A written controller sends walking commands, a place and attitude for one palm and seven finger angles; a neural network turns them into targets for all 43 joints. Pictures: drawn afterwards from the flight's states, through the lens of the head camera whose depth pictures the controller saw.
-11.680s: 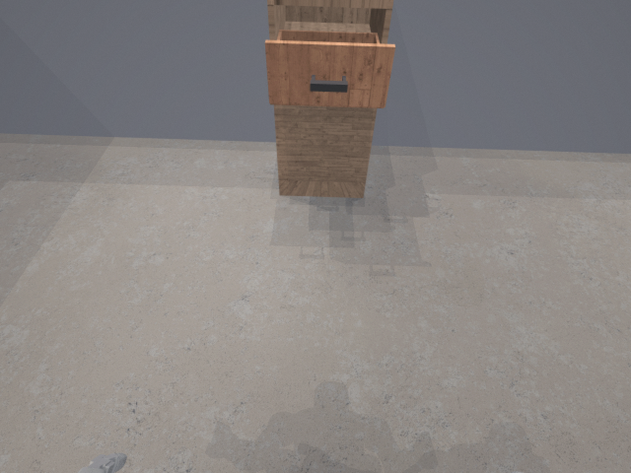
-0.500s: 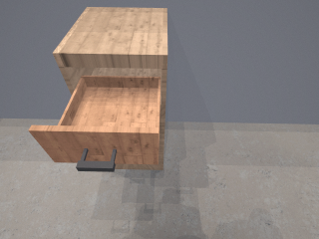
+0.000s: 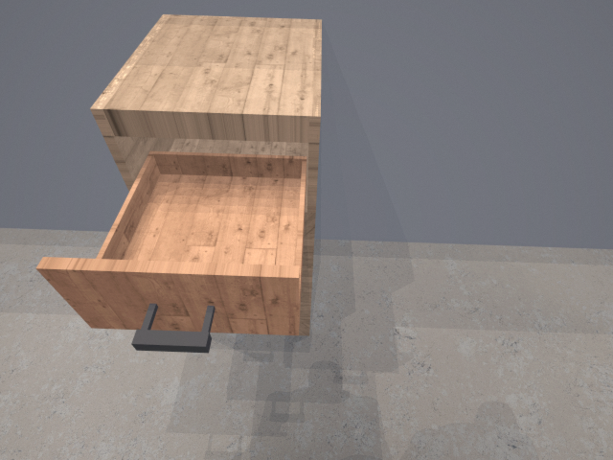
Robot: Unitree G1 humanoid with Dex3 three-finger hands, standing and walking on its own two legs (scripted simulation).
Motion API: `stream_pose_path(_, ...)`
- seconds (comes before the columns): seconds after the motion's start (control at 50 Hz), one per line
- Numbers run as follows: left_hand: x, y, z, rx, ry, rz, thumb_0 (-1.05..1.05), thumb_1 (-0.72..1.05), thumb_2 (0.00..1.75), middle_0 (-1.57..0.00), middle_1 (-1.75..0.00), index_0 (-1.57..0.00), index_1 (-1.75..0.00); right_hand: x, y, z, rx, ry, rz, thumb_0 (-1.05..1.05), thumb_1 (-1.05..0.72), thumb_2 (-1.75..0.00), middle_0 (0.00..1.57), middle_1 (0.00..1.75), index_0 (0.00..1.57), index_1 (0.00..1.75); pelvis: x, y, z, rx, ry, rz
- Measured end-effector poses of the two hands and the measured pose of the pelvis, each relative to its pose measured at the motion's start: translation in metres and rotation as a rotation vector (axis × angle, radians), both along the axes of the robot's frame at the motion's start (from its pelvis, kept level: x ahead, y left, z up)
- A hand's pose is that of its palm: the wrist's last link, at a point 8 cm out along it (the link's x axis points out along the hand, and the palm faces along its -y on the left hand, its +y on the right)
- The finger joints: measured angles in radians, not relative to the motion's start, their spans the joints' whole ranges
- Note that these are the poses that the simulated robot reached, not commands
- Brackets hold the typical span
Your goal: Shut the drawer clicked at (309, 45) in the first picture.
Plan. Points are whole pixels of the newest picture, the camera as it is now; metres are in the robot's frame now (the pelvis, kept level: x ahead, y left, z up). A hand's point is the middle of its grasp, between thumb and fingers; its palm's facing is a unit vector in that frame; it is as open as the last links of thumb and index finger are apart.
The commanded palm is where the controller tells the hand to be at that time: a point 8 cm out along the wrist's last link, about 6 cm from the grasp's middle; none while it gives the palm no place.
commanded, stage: raise the hand and make a fist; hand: left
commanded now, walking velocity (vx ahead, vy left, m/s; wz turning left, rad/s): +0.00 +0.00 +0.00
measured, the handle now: (176, 326) +0.30 +0.21 -0.04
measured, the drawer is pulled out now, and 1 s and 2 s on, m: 0.30 0.28 0.28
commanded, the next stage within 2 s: bring the fist close to the handle in 1.96 s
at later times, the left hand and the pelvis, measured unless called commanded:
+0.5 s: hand out of the picture +0.10 +0.14 -0.03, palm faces +0.13 -0.99 -0.08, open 6.0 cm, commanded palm +0.08 +0.21 -0.03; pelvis -0.04 -0.04 -0.07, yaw +3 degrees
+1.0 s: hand (167, 458) +0.13 +0.17 +0.00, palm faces +0.05 -0.99 -0.09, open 3.5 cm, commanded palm +0.08 +0.22 +0.01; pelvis -0.04 -0.04 -0.06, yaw +3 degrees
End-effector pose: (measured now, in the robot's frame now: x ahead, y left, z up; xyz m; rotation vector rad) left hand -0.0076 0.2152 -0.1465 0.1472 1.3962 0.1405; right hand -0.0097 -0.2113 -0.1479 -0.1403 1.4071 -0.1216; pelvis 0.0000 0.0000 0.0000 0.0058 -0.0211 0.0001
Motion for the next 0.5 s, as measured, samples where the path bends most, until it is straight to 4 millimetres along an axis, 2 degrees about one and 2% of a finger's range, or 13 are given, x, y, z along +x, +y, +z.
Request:
stream_pose_path(0.08, 0.003, -0.001, 0.0, 0.006, -0.003, -0.003, 0.01, 0.92, 0.9, -0.2, -0.3, -0.2, -0.3, 0.003, -0.003, 0.0, -0.003, 0.001, 0.0, 0.01, -0.91, -0.9, 0.2, 0.3, 0.2, 0.3, 0.002, -0.001, 0.0, -0.004, 0.005, 0.002)
stream_pose_path(0.1, 0.011, 0.003, 0.004, 0.017, -0.042, 0.045, 0.02, 0.93, 0.9, -0.2, -0.3, -0.2, -0.3, 0.006, -0.006, 0.002, -0.014, -0.025, -0.004, 0.01, -0.92, -0.9, 0.2, 0.3, 0.2, 0.3, 0.002, -0.002, -0.001, -0.006, 0.009, 0.005)
stream_pose_path(0.12, 0.027, 0.01, 0.016, 0.039, -0.148, 0.077, 0.03, 0.95, 0.9, -0.2, -0.3, -0.2, -0.3, 0.012, -0.01, 0.005, -0.031, -0.084, 0.001, 0.02, -0.92, -0.9, 0.2, 0.3, 0.21, 0.3, 0.002, -0.002, -0.002, -0.002, 0.011, 0.002)
stream_pose_path(0.18, 0.089, 0.024, 0.069, 0.124, -0.54, 0.087, 0.04, 0.96, 0.9, -0.22, -0.32, -0.22, -0.32, 0.04, -0.025, 0.013, -0.062, -0.293, 0.011, 0.02, -0.93, -0.9, 0.2, 0.3, 0.21, 0.3, 0.001, -0.004, -0.005, 0.016, 0.022, 0.013)
stream_pose_path(0.24, 0.148, 0.014, 0.125, 0.108, -0.894, 0.044, 0.04, 0.95, 0.9, -0.25, -0.35, -0.24, -0.35, 0.078, -0.039, 0.021, -0.076, -0.491, 0.043, 0.02, -0.92, -0.9, 0.2, 0.3, 0.21, 0.3, -0.004, -0.004, -0.01, 0.009, 0.039, 0.039)
stream_pose_path(0.26, 0.153, 0.012, 0.13, 0.105, -0.923, 0.046, 0.03, 0.95, 0.9, -0.26, -0.37, -0.24, -0.36, 0.091, -0.043, 0.025, -0.08, -0.556, 0.051, 0.02, -0.92, -0.9, 0.2, 0.3, 0.21, 0.3, -0.007, -0.005, -0.012, 0.007, 0.052, 0.038)
stream_pose_path(0.3, 0.146, 0.006, 0.124, 0.054, -0.979, 0.06, 0.02, 0.94, 0.9, -0.29, -0.4, -0.23, -0.37, 0.117, -0.051, 0.035, -0.088, -0.674, 0.063, 0.02, -0.91, -0.9, 0.2, 0.3, 0.21, 0.3, -0.012, -0.009, -0.019, 0.008, 0.088, 0.026)
stream_pose_path(0.38, 0.111, -0.022, 0.109, -0.095, -1.105, 0.031, 0.01, 0.92, 0.9, -0.35, -0.47, -0.29, -0.44, 0.163, -0.06, 0.059, -0.117, -0.841, 0.159, 0.01, -0.91, -0.9, 0.2, 0.3, 0.2, 0.3, -0.025, -0.022, -0.037, 0.011, 0.147, 0.02)
stream_pose_path(0.44, 0.087, -0.031, 0.113, -0.089, -1.219, -0.018, 0.02, 0.91, 0.9, -0.41, -0.53, -0.36, -0.51, 0.19, -0.06, 0.066, -0.127, -0.932, 0.247, 0.01, -0.91, -0.9, 0.2, 0.3, 0.2, 0.3, -0.033, -0.03, -0.053, 0.002, 0.173, 0.035)
stream_pose_path(0.5, 0.077, -0.023, 0.125, 0.006, -1.366, -0.079, 0.02, 0.9, 0.9, -0.47, -0.59, -0.44, -0.58, 0.209, -0.054, 0.059, -0.103, -0.989, 0.294, 0.01, -0.91, -0.9, 0.2, 0.3, 0.2, 0.3, -0.043, -0.038, -0.07, -0.008, 0.196, 0.054)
